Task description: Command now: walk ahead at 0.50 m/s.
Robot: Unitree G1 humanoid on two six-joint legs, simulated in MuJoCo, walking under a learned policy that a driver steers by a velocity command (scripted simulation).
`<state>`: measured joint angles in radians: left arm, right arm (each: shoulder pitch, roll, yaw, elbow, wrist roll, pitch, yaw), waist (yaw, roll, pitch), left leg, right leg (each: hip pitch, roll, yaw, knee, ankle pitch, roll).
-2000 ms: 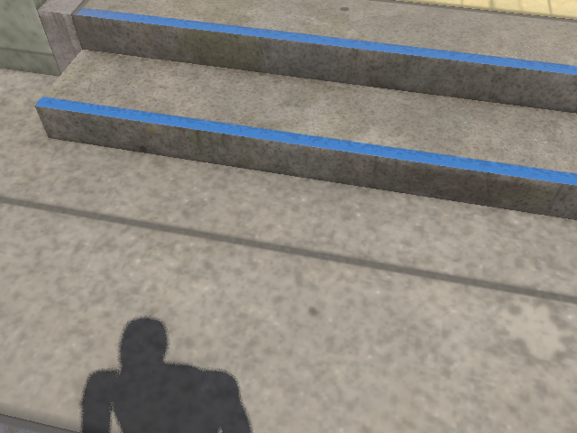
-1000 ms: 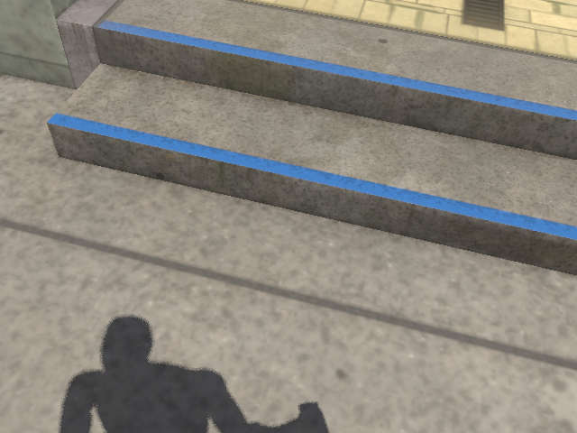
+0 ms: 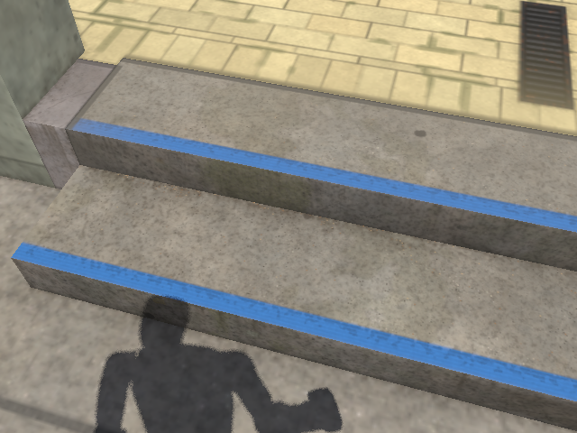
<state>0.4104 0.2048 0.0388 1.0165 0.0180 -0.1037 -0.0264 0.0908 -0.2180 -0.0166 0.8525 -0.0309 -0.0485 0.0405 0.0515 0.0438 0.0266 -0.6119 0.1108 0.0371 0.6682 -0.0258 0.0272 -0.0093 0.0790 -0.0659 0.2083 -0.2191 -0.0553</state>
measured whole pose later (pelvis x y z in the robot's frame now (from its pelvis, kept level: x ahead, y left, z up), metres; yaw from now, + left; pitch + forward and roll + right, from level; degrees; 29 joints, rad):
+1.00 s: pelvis +0.21 +0.00 +0.00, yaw +0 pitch -1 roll +1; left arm 0.13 0.20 0.04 1.08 0.00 -0.02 0.04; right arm 0.22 -0.20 -0.04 1.10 -0.01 -0.01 -0.05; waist -0.01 0.00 0.03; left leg -0.11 0.00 0.09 0.40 -0.27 0.02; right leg -0.24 0.03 -0.05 0.43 -0.18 -0.07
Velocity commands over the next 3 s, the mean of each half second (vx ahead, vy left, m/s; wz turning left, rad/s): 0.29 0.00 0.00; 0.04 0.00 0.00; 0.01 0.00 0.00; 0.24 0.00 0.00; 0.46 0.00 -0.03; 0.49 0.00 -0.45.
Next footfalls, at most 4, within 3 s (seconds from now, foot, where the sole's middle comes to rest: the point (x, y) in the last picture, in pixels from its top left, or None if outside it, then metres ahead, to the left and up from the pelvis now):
0.10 left None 0.22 0.11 -0.78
0.54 right None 0.29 -0.07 -0.78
2.14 right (388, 431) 0.50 -0.16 -0.78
2.60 left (311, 279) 0.80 0.02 -0.64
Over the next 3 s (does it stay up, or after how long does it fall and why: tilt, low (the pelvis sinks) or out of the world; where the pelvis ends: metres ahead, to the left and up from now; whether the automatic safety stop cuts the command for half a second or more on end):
stays up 0.83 -0.06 0.13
